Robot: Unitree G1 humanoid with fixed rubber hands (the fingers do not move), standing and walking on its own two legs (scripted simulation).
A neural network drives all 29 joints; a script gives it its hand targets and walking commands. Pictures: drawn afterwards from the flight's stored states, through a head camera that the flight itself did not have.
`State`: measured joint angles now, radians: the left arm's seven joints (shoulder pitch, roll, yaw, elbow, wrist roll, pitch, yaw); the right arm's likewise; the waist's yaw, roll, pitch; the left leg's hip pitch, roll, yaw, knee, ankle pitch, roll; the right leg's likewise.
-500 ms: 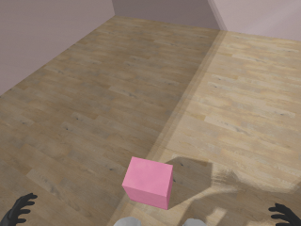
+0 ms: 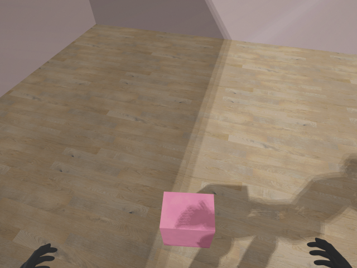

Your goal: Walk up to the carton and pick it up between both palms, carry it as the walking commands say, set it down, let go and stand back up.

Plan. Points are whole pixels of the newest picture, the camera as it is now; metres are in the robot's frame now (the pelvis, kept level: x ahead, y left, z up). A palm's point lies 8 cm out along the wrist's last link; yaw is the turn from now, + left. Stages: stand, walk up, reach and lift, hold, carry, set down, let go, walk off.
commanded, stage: walk up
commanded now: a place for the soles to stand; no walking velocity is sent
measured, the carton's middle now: (187, 221) +0.44 -0.02 -0.61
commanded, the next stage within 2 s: none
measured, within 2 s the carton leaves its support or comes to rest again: neither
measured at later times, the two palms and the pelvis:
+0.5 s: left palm (35, 257) +0.18 +0.32 -0.05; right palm out of the picture +0.10 -0.35 -0.05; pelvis +0.01 +0.01 +0.02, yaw -7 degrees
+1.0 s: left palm (43, 246) +0.20 +0.32 -0.05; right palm out of the picture +0.08 -0.34 -0.06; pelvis +0.03 +0.01 +0.02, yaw -10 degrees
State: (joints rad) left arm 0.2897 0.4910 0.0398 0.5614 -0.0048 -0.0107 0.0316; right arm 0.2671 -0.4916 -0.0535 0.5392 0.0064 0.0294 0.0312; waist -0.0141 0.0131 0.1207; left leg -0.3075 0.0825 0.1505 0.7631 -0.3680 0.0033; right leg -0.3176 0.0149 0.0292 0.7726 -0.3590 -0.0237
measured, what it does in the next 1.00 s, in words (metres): stands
